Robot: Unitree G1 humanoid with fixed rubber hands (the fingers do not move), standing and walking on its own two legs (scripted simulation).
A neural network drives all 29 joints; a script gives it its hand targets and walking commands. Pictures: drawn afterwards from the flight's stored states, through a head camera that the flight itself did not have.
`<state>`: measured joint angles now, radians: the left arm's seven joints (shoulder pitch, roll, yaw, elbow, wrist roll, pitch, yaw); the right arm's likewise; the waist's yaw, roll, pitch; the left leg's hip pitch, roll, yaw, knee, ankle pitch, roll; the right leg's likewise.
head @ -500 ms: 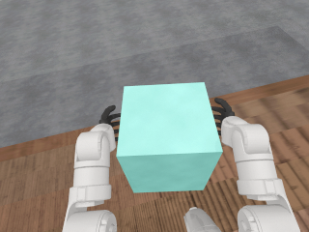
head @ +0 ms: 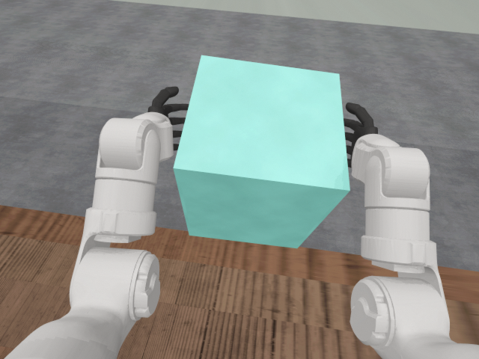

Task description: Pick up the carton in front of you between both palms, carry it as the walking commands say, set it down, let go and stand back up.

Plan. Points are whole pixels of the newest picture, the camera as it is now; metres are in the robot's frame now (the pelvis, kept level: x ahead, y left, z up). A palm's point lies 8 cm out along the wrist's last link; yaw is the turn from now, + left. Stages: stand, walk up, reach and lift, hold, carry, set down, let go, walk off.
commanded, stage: carry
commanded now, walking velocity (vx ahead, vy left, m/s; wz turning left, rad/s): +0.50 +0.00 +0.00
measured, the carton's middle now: (255, 164) +0.40 +0.07 +0.13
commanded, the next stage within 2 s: none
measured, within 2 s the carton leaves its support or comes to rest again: neither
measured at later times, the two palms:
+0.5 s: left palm (231, 141) +0.83 +0.19 -0.18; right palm (317, 155) +0.82 -0.11 -0.18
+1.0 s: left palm (255, 100) +1.32 +0.15 -0.30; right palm (316, 107) +1.30 -0.14 -0.28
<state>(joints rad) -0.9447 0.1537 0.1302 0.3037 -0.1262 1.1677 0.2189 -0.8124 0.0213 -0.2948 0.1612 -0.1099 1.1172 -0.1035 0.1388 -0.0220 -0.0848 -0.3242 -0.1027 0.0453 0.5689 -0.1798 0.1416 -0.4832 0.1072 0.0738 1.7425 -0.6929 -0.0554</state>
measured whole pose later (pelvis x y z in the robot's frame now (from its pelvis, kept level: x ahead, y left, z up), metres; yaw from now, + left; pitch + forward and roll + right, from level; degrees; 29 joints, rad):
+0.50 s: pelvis +0.48 +0.04 -0.20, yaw -5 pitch +6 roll +0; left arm -0.50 -0.04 0.16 0.08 -0.03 0.99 0.19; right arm -0.44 0.09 -0.26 0.04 -0.05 0.95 -0.12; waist 0.11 -0.04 0.12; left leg -0.79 0.01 -0.02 0.90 0.11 0.01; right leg -0.29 0.14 -0.08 0.89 -0.50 -0.16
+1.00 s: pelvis +0.97 +0.05 -0.43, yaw -3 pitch +0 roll +2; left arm -0.54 -0.05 0.18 0.09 0.07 1.05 0.14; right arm -0.59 -0.03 -0.16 0.16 0.04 1.03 -0.16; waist -0.07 -0.07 -0.09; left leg -0.31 -0.13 0.12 1.38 -0.46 0.06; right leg -0.45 0.03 -0.08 0.51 0.47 -0.09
